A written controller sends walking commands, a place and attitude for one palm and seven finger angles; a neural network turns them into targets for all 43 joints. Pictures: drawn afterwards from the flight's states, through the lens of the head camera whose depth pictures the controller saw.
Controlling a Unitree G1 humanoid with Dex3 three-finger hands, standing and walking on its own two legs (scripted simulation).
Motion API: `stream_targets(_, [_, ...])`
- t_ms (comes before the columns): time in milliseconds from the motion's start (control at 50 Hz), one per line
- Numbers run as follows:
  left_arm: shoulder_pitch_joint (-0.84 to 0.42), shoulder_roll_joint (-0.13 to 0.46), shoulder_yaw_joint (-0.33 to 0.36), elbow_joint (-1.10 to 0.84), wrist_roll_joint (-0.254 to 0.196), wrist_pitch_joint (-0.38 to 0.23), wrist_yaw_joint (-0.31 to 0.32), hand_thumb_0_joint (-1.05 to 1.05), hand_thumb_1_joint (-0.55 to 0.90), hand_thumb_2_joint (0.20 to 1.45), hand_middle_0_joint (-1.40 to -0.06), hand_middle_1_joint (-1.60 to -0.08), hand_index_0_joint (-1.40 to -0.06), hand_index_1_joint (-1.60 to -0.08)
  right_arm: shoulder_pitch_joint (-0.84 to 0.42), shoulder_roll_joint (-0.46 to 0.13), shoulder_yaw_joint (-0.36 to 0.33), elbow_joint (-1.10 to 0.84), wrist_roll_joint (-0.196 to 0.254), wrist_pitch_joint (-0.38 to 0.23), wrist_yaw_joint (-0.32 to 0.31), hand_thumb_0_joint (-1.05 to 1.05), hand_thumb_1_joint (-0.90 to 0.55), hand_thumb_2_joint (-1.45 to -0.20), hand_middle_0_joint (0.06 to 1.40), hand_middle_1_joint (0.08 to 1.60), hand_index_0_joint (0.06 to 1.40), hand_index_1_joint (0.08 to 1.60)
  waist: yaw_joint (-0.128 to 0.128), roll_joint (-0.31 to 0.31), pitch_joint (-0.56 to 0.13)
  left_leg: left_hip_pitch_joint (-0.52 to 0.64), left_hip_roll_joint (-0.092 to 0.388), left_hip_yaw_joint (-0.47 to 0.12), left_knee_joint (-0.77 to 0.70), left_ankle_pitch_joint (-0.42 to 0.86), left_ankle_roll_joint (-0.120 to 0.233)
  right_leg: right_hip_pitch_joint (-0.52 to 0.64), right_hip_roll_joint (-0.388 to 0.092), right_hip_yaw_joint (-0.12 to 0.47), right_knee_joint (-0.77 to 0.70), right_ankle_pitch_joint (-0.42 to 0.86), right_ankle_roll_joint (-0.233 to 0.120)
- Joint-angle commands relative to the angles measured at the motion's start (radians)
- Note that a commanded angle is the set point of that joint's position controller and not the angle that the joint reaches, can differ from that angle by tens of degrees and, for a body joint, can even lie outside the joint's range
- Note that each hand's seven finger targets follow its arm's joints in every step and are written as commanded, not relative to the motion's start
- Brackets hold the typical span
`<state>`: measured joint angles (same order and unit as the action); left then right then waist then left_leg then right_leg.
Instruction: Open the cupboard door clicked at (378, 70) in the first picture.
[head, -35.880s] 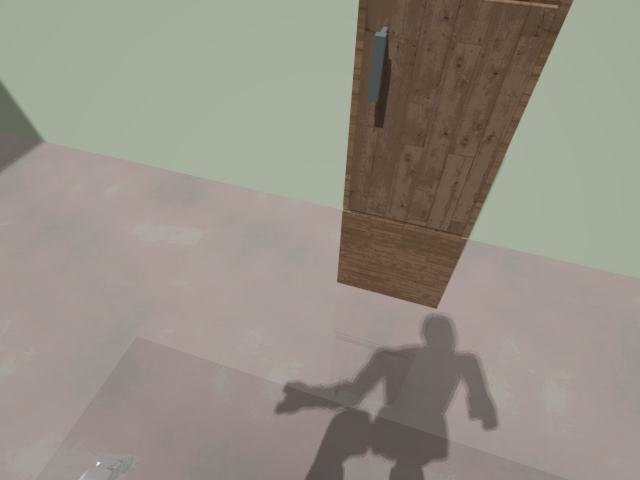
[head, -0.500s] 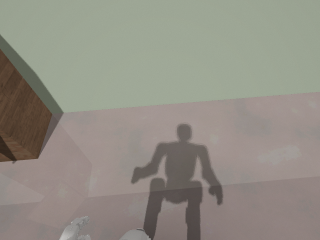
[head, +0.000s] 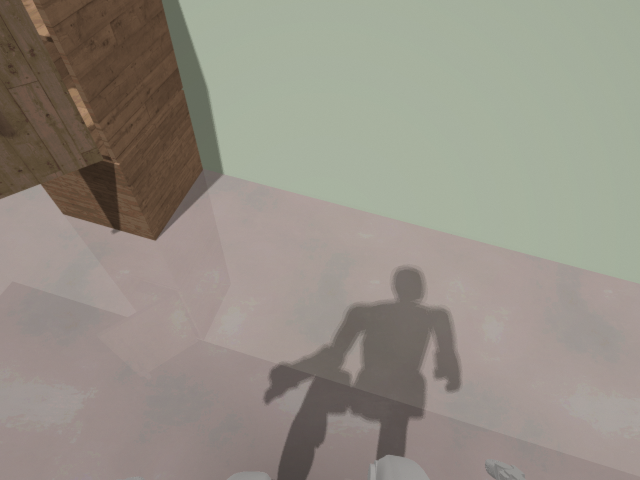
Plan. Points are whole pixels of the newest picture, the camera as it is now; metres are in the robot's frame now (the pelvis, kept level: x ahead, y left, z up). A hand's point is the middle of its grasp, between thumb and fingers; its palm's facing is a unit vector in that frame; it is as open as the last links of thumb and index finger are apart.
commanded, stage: turn to face it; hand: left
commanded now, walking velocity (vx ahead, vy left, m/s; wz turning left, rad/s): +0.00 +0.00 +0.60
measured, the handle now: out of the picture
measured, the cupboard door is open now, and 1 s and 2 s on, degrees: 54 54 54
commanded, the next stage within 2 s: take the last steps up to it in 1.08 s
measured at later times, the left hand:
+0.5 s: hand out of the picture +0.04 +0.15 -0.15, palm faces +0.29 -0.93 -0.24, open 7.4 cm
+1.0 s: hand out of the picture -0.03 +0.19 -0.16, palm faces +0.55 -0.80 -0.26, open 7.4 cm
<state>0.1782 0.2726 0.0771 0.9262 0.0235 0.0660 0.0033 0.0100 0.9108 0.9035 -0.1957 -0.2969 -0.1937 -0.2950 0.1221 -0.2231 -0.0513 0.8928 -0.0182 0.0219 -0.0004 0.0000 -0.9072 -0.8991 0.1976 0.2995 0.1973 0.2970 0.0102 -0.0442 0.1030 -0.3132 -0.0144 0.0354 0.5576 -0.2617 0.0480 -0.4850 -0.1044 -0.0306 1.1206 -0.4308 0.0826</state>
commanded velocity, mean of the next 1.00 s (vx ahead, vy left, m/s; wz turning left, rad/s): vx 0.00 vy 0.00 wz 0.49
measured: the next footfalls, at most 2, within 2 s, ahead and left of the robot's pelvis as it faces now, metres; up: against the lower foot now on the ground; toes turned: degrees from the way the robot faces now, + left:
right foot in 0.28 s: +0.06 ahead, -0.16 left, +0.00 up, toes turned +9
left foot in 0.66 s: -0.01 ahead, +0.10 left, +0.00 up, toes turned +31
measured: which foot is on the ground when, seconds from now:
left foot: down 0.00-0.28, up 0.30-0.64, down 0.66-1.00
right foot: up 0.00-0.26, down 0.28-0.66, up 0.68-1.00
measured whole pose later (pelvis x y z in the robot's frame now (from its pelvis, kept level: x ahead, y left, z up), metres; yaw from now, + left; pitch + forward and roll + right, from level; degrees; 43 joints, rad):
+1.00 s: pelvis +0.01 -0.03 +0.00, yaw +33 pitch +0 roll +0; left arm 0.16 0.23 0.06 0.92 0.02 0.04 0.00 0.01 0.91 0.90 -0.19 -0.30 -0.19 -0.29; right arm 0.15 -0.20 -0.04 0.94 -0.02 0.04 0.00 0.00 -0.90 -0.90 0.20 0.30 0.20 0.30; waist 0.00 0.01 0.09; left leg -0.28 -0.01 -0.02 0.52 -0.25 0.00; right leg -0.36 -0.06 -0.04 0.76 -0.41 0.06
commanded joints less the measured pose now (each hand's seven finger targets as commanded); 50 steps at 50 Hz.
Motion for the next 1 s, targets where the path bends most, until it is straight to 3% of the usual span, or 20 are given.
stream_targets(0, [-0.017,0.054,0.012,-0.091,-0.004,-0.034,0.003,0.0,0.9,0.9,-0.2,-0.3,-0.2,-0.3,0.071,-0.202,-0.053,-0.039,-0.003,-0.013,-0.015,0.0,-0.9,-0.9,0.2,0.3,0.2,0.3,-0.03,0.15,-0.156,0.169,0.241,-0.293,-0.228,0.327,0.104,-0.052,0.009,0.038,-0.059,0.048,0.006])
stream_targets(120, [-0.07,0.043,0.006,-0.125,-0.01,-0.038,0.01,0.0,0.9,0.9,-0.2,-0.3,-0.2,-0.3,0.087,-0.205,-0.065,-0.029,-0.011,-0.001,-0.008,0.0,-0.9,-0.9,0.2,0.3,0.2,0.3,-0.044,0.204,-0.152,0.123,0.226,-0.377,-0.21,0.293,0.113,0.055,0.055,0.031,-0.285,0.005,-0.005])
stream_targets(220, [0.05,0.066,0.017,-0.102,-0.017,-0.059,0.02,0.0,0.9,0.9,-0.2,-0.3,-0.2,-0.3,0.026,-0.181,-0.07,-0.048,0.002,0.008,-0.004,0.0,-0.9,-0.9,0.2,0.3,0.2,0.3,0.02,0.16,-0.19,-0.047,0.141,-0.39,-0.103,0.243,0.044,0.391,0.078,0.025,-0.688,0.197,-0.029])
stream_targets(240, [0.084,0.129,0.031,-0.097,-0.006,-0.069,0.028,0.0,0.9,0.9,-0.2,-0.3,-0.2,-0.3,0.031,-0.131,-0.066,-0.058,0.012,0.008,0.001,0.0,-0.9,-0.9,0.2,0.3,0.2,0.3,0.038,-0.005,-0.203,-0.2,0.056,-0.301,0.028,0.051,-0.017,0.539,-0.083,0.172,-0.817,0.173,-0.07])
stream_targets(260, [0.086,0.202,0.042,-0.104,0.006,-0.072,0.033,0.0,0.9,0.9,-0.2,-0.3,-0.2,-0.3,0.024,-0.085,-0.058,-0.079,0.013,0.006,0.005,0.0,-0.9,-0.9,0.2,0.3,0.2,0.3,0.049,-0.268,-0.173,-0.327,-0.086,-0.09,0.294,-0.299,-0.095,0.537,-0.342,0.411,-0.871,0.258,-0.187])
stream_targets(280, [0.062,0.19,0.03,-0.108,0.0,-0.071,0.037,0.0,0.9,0.9,-0.2,-0.3,-0.2,-0.3,0.02,-0.136,-0.067,-0.069,0.004,0.013,0.01,0.0,-0.9,-0.9,0.2,0.3,0.2,0.3,0.032,-0.185,-0.142,-0.291,-0.026,-0.112,0.511,-0.344,-0.086,0.384,-0.399,0.379,-0.863,0.314,-0.246])
stream_targets(320, [-0.052,0.105,0.013,-0.131,-0.004,-0.07,0.039,0.0,0.9,0.9,-0.2,-0.3,-0.2,-0.3,0.045,-0.115,-0.07,-0.033,-0.001,0.034,0.018,0.0,-0.9,-0.9,0.2,0.3,0.2,0.3,-0.029,-0.158,-0.087,-0.283,0.02,-0.099,0.649,-0.224,-0.1,0.325,-0.267,0.211,-0.828,0.377,-0.222])
stream_targets(380, [-0.044,0.082,0.003,-0.129,-0.006,-0.076,0.032,0.0,0.9,0.9,-0.2,-0.3,-0.2,-0.3,0.041,-0.089,-0.057,-0.025,0.003,0.042,0.031,0.0,-0.9,-0.9,0.2,0.3,0.2,0.3,-0.035,-0.175,-0.085,-0.267,0.041,-0.038,0.621,-0.151,-0.123,0.347,-0.207,0.028,-0.791,0.534,-0.184])
stream_targets(440, [0.011,0.107,0.013,-0.112,-0.001,-0.076,0.031,0.0,0.9,0.9,-0.2,-0.3,-0.2,-0.3,-0.008,-0.067,-0.046,-0.034,0.006,0.04,0.036,0.0,-0.9,-0.9,0.2,0.3,0.2,0.3,-0.004,-0.13,-0.1,-0.224,0.046,0.015,0.444,-0.169,-0.13,0.403,-0.227,-0.02,-0.764,0.574,-0.182])
stream_targets(520, [0.08,0.142,0.029,-0.079,0.008,-0.075,0.027,0.0,0.9,0.9,-0.2,-0.3,-0.2,-0.3,-0.053,-0.055,-0.034,-0.05,0.01,0.024,0.037,0.0,-0.9,-0.9,0.2,0.3,0.2,0.3,0.034,-0.187,-0.125,-0.16,0.034,0.067,0.224,-0.202,-0.115,0.47,-0.258,-0.045,-0.687,0.707,-0.184])
stream_targets(580, [0.08,0.158,0.035,-0.07,0.001,-0.073,0.02,0.0,0.9,0.9,-0.2,-0.3,-0.2,-0.3,-0.002,-0.074,-0.033,-0.042,0.008,0.013,0.031,0.0,-0.9,-0.9,0.2,0.3,0.2,0.3,0.002,-0.156,-0.147,-0.01,0.01,0.094,0.034,-0.077,-0.094,0.41,-0.253,-0.086,-0.59,0.719,-0.14])
stream_targets(600, [0.061,0.148,0.034,-0.071,-0.004,-0.071,0.017,0.0,0.9,0.9,-0.2,-0.3,-0.2,-0.3,0.049,-0.096,-0.039,-0.03,0.005,0.008,0.031,0.0,-0.9,-0.9,0.2,0.3,0.2,0.3,-0.033,-0.099,-0.168,0.109,0.019,0.074,-0.081,0.037,-0.082,0.339,-0.238,-0.117,-0.501,0.652,-0.103])
stream_targets(620, [0.057,0.115,0.028,-0.093,-0.013,-0.066,0.012,0.0,0.9,0.9,-0.2,-0.3,-0.2,-0.3,0.118,-0.177,-0.059,-0.016,-0.001,-0.002,0.025,0.0,-0.9,-0.9,0.2,0.3,0.2,0.3,-0.073,0.082,-0.23,0.291,0.148,-0.086,-0.14,0.257,-0.023,0.177,-0.17,-0.167,-0.322,0.451,-0.044])
stream_targets(640, [0.005,0.038,0.004,-0.139,-0.019,-0.06,0.006,0.0,0.9,0.9,-0.2,-0.3,-0.2,-0.3,0.203,-0.288,-0.088,-0.004,-0.006,-0.006,0.013,0.0,-0.9,-0.9,0.2,0.3,0.2,0.3,-0.122,0.366,-0.243,0.389,0.411,-0.444,-0.172,0.671,0.131,-0.086,-0.026,-0.153,-0.091,-0.213,0.02])
stream_targets(660, [-0.047,0.054,0.001,-0.151,-0.01,-0.046,0.014,0.0,0.9,0.9,-0.2,-0.3,-0.2,-0.3,0.243,-0.3,-0.085,0.023,-0.002,0.001,0.002,0.0,-0.9,-0.9,0.2,0.3,0.2,0.3,-0.128,0.268,-0.264,0.365,0.448,-0.415,-0.148,0.752,0.198,-0.096,-0.026,-0.017,0.011,-0.25,-0.006])
stream_targets(700, [-0.058,0.045,0.004,-0.13,-0.009,-0.041,0.016,0.0,0.9,0.9,-0.2,-0.3,-0.2,-0.3,0.151,-0.244,-0.07,-0.01,-0.008,-0.007,-0.012,0.0,-0.9,-0.9,0.2,0.3,0.2,0.3,-0.089,0.265,-0.218,0.255,0.359,-0.342,-0.171,0.504,0.168,-0.099,-0.037,0.015,0.043,-0.138,-0.011])
stream_targets(760, [-0.009,0.042,0.007,-0.082,-0.006,-0.032,0.003,0.0,0.9,0.9,-0.2,-0.3,-0.2,-0.3,0.049,-0.19,-0.047,-0.031,-0.009,-0.011,-0.02,0.0,-0.9,-0.9,0.2,0.3,0.2,0.3,-0.035,0.217,-0.138,0.153,0.27,-0.239,-0.2,0.428,0.112,-0.042,-0.011,0.022,-0.013,-0.018,-0.011])
stream_targets(820, [0.005,0.029,0.001,-0.067,-0.008,-0.033,0.002,0.0,0.9,0.9,-0.2,-0.3,-0.2,-0.3,0.058,-0.187,-0.043,-0.024,-0.01,-0.013,-0.02,0.0,-0.9,-0.9,0.2,0.3,0.2,0.3,-0.031,0.166,-0.156,0.167,0.258,-0.23,-0.199,0.435,0.114,0.01,0.015,0.005,-0.127,-0.011,-0.012])
stream_targets(920, [0.013,0.019,-0.005,-0.065,-0.01,-0.038,0.006,0.0,0.9,0.9,-0.2,-0.3,-0.2,-0.3,0.043,-0.184,-0.044,-0.019,-0.011,-0.001,-0.015,0.0,-0.9,-0.9,0.2,0.3,0.2,0.3,-0.029,0.213,-0.141,0.102,0.243,-0.267,-0.195,0.347,0.112,0.143,0.059,-0.022,-0.344,-0.004,-0.022])
stream_targets(980, [0.093,0.026,-0.001,-0.04,-0.013,-0.053,0.01,0.0,0.9,0.9,-0.2,-0.3,-0.2,-0.3,0.015,-0.168,-0.042,-0.018,-0.002,0.002,-0.013,0.0,-0.9,-0.9,0.2,0.3,0.2,0.3,0.016,0.176,-0.159,0.025,0.197,-0.255,-0.124,0.297,0.068,0.32,0.073,-0.034,-0.595,0.176,-0.03])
